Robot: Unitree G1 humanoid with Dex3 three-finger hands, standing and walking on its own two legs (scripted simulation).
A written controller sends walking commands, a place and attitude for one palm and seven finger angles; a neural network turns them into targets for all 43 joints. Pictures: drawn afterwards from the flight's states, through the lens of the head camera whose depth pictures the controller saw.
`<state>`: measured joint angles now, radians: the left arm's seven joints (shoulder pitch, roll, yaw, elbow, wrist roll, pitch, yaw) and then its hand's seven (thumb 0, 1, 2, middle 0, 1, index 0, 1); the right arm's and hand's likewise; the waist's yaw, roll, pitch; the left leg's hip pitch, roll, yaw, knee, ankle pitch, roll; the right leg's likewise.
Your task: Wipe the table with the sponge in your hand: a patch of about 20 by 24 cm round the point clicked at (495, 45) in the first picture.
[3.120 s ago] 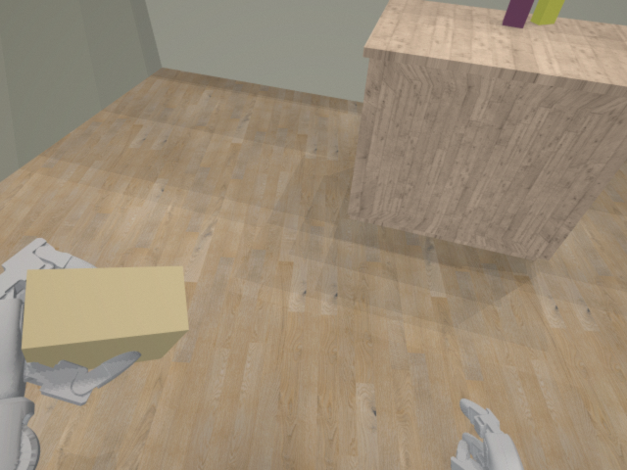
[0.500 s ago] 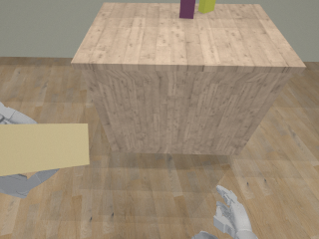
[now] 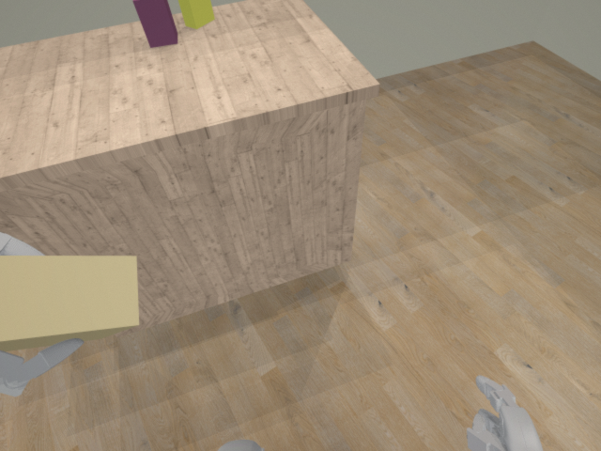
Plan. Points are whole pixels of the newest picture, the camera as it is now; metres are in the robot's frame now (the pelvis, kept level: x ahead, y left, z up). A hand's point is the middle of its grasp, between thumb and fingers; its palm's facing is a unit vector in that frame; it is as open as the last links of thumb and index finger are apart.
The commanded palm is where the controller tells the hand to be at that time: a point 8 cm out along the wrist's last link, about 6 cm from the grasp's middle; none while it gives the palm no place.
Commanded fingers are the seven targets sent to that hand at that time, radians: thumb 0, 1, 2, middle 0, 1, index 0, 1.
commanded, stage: take the last steps up to it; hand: left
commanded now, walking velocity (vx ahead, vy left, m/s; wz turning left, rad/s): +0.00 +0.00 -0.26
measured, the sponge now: (71, 305) +0.23 +0.21 +0.17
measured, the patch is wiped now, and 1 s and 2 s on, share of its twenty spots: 0.00 0.00 0.00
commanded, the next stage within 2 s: none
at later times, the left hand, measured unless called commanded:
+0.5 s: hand (36, 390) +0.16 +0.20 +0.18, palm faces +0.43 -0.77 -0.47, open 10.2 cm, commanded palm +0.12 +0.22 +0.18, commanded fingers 0.00 0.10 1.30 -1.20 -1.60 -1.20 -1.60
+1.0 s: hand (87, 287) +0.25 +0.20 +0.17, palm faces +0.38 -0.83 -0.41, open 10.2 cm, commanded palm +0.19 +0.24 +0.18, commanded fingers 0.00 0.10 1.30 -1.20 -1.60 -1.20 -1.60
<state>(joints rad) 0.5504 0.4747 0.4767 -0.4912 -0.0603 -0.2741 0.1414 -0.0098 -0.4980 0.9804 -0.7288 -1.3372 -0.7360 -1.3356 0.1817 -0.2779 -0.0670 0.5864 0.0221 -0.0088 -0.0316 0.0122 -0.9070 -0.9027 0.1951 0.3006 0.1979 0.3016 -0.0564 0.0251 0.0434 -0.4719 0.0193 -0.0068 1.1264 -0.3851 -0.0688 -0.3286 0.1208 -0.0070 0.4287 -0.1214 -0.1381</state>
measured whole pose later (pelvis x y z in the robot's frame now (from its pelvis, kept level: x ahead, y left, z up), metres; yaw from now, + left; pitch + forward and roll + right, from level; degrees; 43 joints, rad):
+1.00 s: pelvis +0.01 -0.03 -0.01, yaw -3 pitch +0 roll +0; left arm 0.43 0.37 0.39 -0.47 0.00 -0.25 0.16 -0.01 -0.50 0.98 -0.72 -1.34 -0.73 -1.34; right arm 0.21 -0.18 -0.04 0.64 0.01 -0.11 -0.05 0.01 -0.91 -0.90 0.20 0.30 0.20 0.30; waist -0.02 -0.02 0.03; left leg -0.29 0.05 0.15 0.57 -0.27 0.04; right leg -0.43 -0.07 -0.08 1.11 -0.52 0.03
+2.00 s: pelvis +0.22 +0.01 +0.00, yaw -4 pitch +0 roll +1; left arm 0.49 0.42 0.39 -0.50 -0.01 -0.23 0.14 -0.01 -0.50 0.99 -0.72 -1.35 -0.73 -1.35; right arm 0.25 -0.13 0.03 0.64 0.00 -0.10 -0.05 0.01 -0.90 -0.90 0.20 0.30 0.21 0.30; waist 0.01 0.03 0.02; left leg -0.21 0.05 0.17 0.54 -0.31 0.01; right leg -0.34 -0.05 -0.17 0.61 -0.33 0.03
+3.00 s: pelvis +0.31 +0.02 +0.00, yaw -5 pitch -2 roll +1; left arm 0.45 0.32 0.32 -0.42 -0.03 -0.16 0.14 -0.01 -0.50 0.99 -0.72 -1.35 -0.73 -1.35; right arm 0.19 -0.22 0.01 0.64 0.02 -0.06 -0.04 0.01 -0.90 -0.90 0.20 0.30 0.21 0.30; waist 0.00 0.04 0.05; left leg -0.33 0.03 0.06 0.75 -0.40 -0.02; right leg -0.25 0.00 -0.12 0.52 -0.26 -0.07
